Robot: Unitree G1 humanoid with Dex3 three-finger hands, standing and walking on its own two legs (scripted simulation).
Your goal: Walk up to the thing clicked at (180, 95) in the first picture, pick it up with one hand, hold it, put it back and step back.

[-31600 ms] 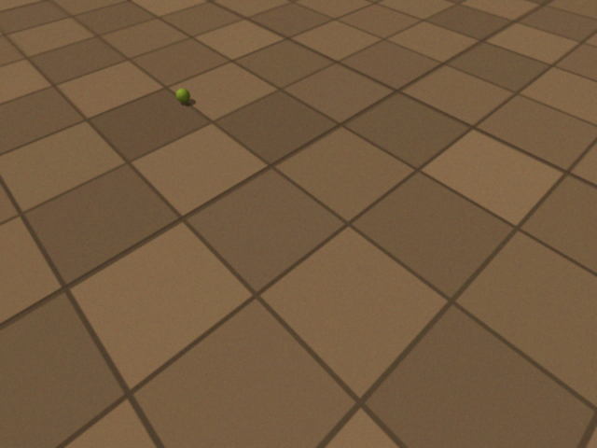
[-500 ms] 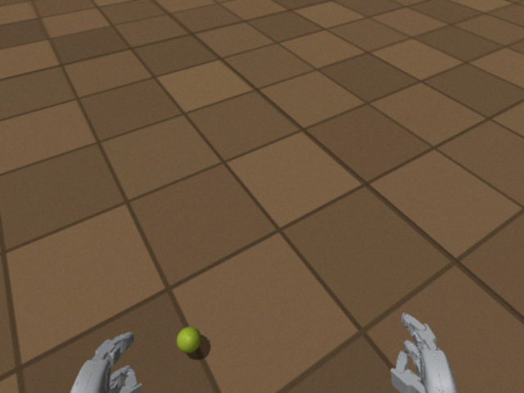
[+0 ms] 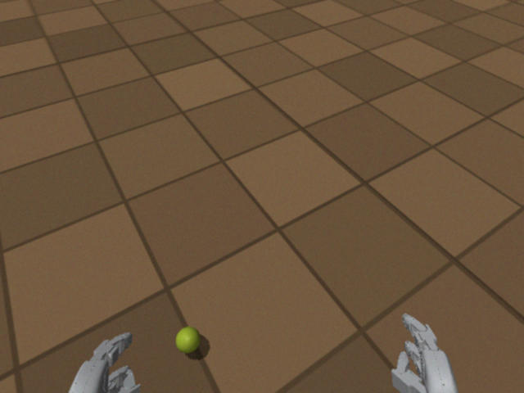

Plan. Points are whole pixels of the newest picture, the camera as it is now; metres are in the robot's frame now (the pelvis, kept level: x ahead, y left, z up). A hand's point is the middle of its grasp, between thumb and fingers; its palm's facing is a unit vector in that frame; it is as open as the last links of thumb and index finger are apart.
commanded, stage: home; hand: left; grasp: from above
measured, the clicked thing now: (188, 339) +0.43 +0.24 -0.67
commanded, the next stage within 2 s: stand in 0.14 s
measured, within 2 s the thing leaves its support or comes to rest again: neither
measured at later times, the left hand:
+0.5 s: hand out of the picture +0.12 +0.23 -0.10, palm faces +0.04 -0.94 -0.35, open 7.3 cm
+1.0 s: hand out of the picture +0.03 +0.24 -0.10, palm faces +0.06 -0.94 -0.33, open 7.3 cm
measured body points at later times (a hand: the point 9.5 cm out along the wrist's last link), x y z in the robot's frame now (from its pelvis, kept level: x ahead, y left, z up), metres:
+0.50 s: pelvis -0.01 +0.00 +0.03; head +0.01 +0.00 +0.48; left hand +0.12 +0.28 -0.07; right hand +0.12 -0.28 -0.09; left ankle +0.01 +0.13 -0.68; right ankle -0.01 -0.14 -0.68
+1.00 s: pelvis -0.01 +0.01 +0.06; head -0.01 +0.00 +0.51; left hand +0.02 +0.29 -0.08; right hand +0.06 -0.27 -0.08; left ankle +0.01 +0.13 -0.68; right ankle -0.01 -0.14 -0.68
